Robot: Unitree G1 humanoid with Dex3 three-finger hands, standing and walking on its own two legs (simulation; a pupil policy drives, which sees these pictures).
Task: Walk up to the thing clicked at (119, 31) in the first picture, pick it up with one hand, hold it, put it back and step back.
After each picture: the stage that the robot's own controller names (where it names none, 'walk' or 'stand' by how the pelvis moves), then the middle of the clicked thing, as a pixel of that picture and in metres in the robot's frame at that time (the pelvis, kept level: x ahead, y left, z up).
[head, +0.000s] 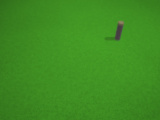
stand; (119, 31) +1.59 -0.49 -0.65
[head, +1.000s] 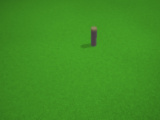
walk; (93, 36) +1.54 -0.04 -0.63
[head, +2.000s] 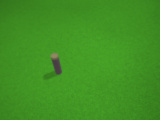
walk; (56, 64) +1.02 +0.29 -0.65
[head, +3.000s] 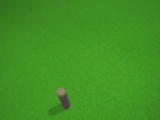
walk; (64, 99) +0.66 +0.23 -0.65
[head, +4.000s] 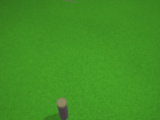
stand; (63, 109) +0.54 +0.16 -0.63
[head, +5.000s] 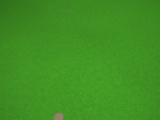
stand; out of the picture +0.48 +0.16 -0.65
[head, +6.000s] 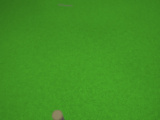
stand; out of the picture +0.46 +0.20 -0.64
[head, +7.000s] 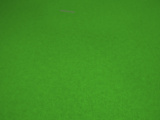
stand; out of the picture +0.42 +0.19 -0.65
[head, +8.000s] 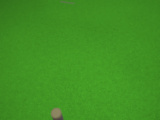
stand; (58, 119) +0.47 +0.20 -0.65
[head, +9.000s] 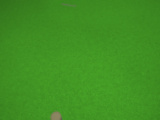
walk; out of the picture +0.45 +0.20 -0.65
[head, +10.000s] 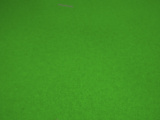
stand; out of the picture +0.39 +0.17 -0.65
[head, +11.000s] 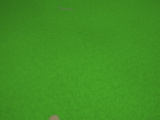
stand; out of the picture +0.44 +0.20 -0.65
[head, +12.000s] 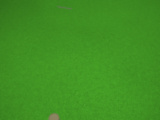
walk; out of the picture +0.45 +0.20 -0.65
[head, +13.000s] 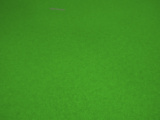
stand; out of the picture +0.40 +0.21 -0.65
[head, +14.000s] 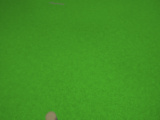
stand; out of the picture +0.44 +0.23 -0.65
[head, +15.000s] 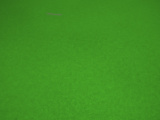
stand; out of the picture +0.39 +0.22 -0.65
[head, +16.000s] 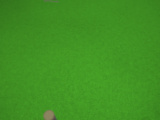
stand; out of the picture +0.44 +0.24 -0.65
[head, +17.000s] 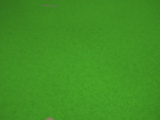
stand; out of the picture +0.40 +0.23 -0.64
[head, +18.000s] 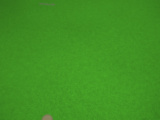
stand; out of the picture +0.42 +0.25 -0.65
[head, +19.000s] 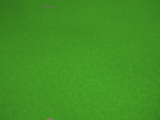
stand; out of the picture +0.41 +0.23 -0.65
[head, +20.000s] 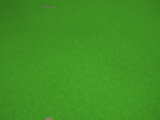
stand; out of the picture +0.42 +0.24 -0.65
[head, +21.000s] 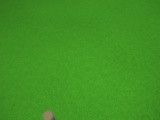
stand; out of the picture +0.42 +0.24 -0.64
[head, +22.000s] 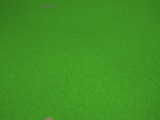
stand; out of the picture +0.41 +0.22 -0.65
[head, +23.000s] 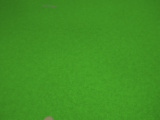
stand; out of the picture +0.42 +0.24 -0.65
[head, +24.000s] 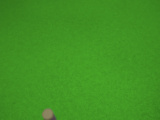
stand; (50, 119) +0.42 +0.24 -0.64
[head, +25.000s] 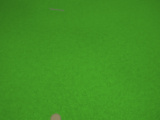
stand; out of the picture +0.46 +0.18 -0.65
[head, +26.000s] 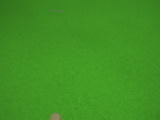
stand; out of the picture +0.48 +0.19 -0.66
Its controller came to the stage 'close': no
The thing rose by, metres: 0.00
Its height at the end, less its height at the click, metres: +0.00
